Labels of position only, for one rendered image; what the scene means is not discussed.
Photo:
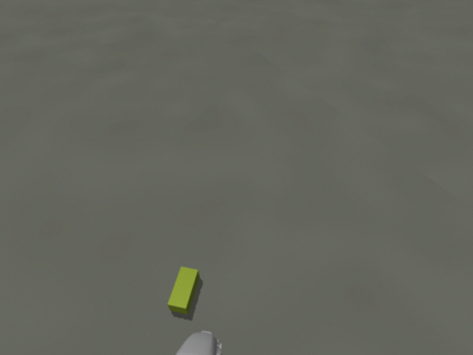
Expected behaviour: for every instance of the carton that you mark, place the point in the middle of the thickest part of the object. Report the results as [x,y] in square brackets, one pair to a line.
[183,291]

